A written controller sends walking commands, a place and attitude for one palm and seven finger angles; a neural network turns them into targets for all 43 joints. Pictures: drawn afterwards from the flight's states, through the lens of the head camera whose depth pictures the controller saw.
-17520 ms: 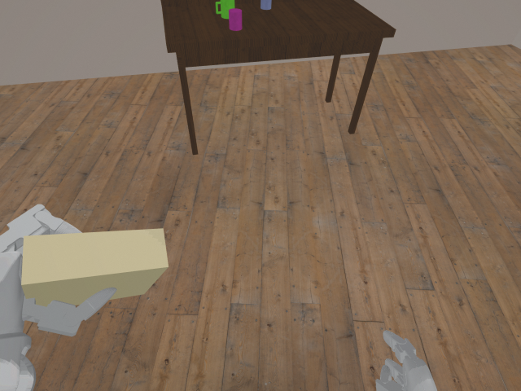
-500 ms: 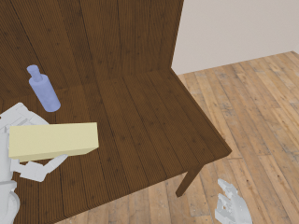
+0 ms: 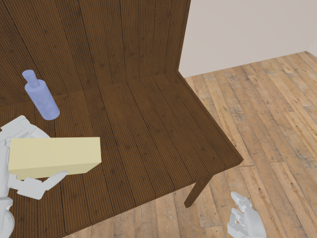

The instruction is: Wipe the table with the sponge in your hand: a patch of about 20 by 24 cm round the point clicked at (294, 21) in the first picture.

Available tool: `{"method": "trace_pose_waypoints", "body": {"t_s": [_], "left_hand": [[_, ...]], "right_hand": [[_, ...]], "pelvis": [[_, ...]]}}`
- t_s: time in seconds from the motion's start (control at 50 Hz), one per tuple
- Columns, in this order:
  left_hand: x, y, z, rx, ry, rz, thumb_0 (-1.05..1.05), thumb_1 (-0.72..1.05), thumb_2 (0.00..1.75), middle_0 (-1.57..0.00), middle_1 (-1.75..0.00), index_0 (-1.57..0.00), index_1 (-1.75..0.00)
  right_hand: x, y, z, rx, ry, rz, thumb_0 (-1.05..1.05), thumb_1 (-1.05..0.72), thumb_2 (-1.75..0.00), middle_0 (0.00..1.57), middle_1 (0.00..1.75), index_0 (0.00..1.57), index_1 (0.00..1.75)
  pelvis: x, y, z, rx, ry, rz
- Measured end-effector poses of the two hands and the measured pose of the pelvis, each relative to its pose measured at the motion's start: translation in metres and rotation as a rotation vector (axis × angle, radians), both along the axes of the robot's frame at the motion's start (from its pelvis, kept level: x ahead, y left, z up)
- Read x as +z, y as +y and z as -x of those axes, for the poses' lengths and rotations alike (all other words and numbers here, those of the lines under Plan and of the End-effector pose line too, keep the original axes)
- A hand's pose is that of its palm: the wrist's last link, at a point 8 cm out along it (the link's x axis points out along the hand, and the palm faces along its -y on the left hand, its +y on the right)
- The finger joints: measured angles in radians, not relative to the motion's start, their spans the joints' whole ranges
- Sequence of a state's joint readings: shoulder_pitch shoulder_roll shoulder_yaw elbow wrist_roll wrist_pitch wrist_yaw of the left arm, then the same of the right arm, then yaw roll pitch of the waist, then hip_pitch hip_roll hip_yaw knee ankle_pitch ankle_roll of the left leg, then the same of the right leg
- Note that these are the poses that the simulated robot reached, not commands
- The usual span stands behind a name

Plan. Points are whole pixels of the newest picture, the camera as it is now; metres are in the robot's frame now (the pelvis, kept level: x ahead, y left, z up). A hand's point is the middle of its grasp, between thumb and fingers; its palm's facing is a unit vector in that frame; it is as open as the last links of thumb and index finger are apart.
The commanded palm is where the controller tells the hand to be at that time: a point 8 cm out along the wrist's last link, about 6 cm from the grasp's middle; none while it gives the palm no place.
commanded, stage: look again from close up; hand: left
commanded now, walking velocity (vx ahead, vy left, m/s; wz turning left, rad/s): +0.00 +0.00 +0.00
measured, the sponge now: (69, 158) +0.24 +0.21 +0.12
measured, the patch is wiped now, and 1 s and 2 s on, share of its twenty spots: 0.00 0.00 0.00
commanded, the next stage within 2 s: turn the palm down, sponge in hand in 0.28 s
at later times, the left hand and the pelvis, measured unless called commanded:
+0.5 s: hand (11, 129) +0.24 +0.28 +0.19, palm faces +0.42 -0.76 -0.49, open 9.3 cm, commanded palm +0.17 +0.28 +0.17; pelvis -0.01 +0.00 -0.01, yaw +2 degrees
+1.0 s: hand (37, 171) +0.20 +0.25 +0.13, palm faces +0.30 -0.57 -0.76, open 9.3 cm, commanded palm +0.16 +0.26 +0.16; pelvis -0.02 -0.06 -0.02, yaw +3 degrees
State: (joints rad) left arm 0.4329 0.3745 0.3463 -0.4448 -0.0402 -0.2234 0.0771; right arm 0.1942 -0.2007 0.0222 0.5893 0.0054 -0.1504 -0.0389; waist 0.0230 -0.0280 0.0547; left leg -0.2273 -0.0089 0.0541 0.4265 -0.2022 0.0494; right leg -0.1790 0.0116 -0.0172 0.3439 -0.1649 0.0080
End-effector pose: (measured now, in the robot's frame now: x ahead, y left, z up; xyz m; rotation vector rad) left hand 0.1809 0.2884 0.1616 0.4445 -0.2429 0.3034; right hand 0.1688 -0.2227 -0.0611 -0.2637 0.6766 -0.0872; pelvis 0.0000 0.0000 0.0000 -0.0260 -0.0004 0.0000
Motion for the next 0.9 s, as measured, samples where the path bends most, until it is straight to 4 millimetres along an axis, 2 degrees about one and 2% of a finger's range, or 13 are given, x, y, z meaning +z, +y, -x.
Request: {"method": "trace_pose_waypoints", "body": {"t_s": [0.38, 0.46, 0.52, 0.58, 0.66, 0.72, 0.76, 0.82, 0.9], "left_hand": [[-0.001, 0.008, 0.003, 0.005, 0.004, 0.007, 0.0, -0.42, 1.03, -0.81, -1.38, -0.81, -1.39], [0.037, 0.025, -0.017, 0.021, -0.063, -0.216, 0.0, -0.42, 1.03, -0.81, -1.37, -0.82, -1.39], [0.05, 0.033, -0.021, 0.079, -0.06, -0.114, 0.0, -0.42, 1.03, -0.81, -1.38, -0.81, -1.39], [0.038, 0.022, -0.016, 0.083, 0.06, -0.055, 0.0, -0.42, 1.03, -0.8, -1.38, -0.81, -1.4], [0.004, -0.006, 0.0, 0.048, 0.28, -0.147, 0.0, -0.41, 1.03, -0.8, -1.39, -0.8, -1.4], [-0.014, -0.018, 0.016, 0.039, 0.319, -0.178, 0.0, -0.42, 1.03, -0.8, -1.38, -0.81, -1.4], [-0.014, -0.019, 0.025, 0.068, 0.27, -0.199, 0.0, -0.42, 1.03, -0.81, -1.38, -0.81, -1.39], [-0.003, -0.015, 0.034, 0.156, 0.168, -0.26, 0.0, -0.42, 1.03, -0.81, -1.38, -0.82, -1.39], [0.013, -0.009, 0.034, 0.256, 0.139, -0.311, 0.0, -0.42, 1.03, -0.81, -1.38, -0.81, -1.39]], "right_hand": [[0.003, 0.009, -0.002, -0.001, -0.009, 0.005, 0.02, -0.9, -0.9, 0.21, 0.3, 0.2, 0.3], [-0.009, 0.015, -0.002, 0.11, 0.026, 0.029, 0.02, -0.9, -0.9, 0.2, 0.3, 0.2, 0.3], [-0.017, 0.014, -0.005, 0.114, 0.028, -0.015, 0.02, -0.9, -0.9, 0.21, 0.3, 0.2, 0.3], [-0.02, 0.011, -0.008, 0.092, -0.001, -0.06, 0.02, -0.9, -0.9, 0.21, 0.3, 0.2, 0.3], [-0.021, 0.005, -0.011, 0.096, -0.019, -0.081, 0.02, -0.9, -0.9, 0.21, 0.3, 0.2, 0.3], [-0.022, -0.002, -0.011, 0.103, -0.022, -0.062, 0.02, -0.9, -0.9, 0.21, 0.3, 0.2, 0.3], [-0.023, -0.007, -0.011, 0.115, -0.014, -0.041, 0.02, -0.9, -0.9, 0.21, 0.3, 0.2, 0.3], [-0.028, -0.017, -0.01, 0.137, 0.006, -0.014, 0.02, -0.9, -0.9, 0.21, 0.3, 0.2, 0.3], [-0.036, -0.031, -0.01, 0.132, 0.019, -0.012, 0.02, -0.9, -0.9, 0.21, 0.3, 0.2, 0.3]], "pelvis": [[0.0, 0.007, 0.0, 0.002, 0.0, 0.002], [-0.006, 0.003, 0.007, 0.051, -0.008, -0.012], [-0.007, 0.002, 0.008, 0.031, -0.009, -0.021], [-0.008, 0.001, 0.008, 0.02, -0.021, -0.023], [-0.009, -0.007, 0.014, 0.02, -0.034, -0.028], [-0.012, -0.019, 0.019, 0.027, -0.028, -0.033], [-0.013, -0.028, 0.022, 0.036, -0.024, -0.032], [-0.016, -0.041, 0.025, 0.055, -0.022, -0.027], [-0.019, -0.053, 0.027, 0.075, -0.029, -0.023]]}}
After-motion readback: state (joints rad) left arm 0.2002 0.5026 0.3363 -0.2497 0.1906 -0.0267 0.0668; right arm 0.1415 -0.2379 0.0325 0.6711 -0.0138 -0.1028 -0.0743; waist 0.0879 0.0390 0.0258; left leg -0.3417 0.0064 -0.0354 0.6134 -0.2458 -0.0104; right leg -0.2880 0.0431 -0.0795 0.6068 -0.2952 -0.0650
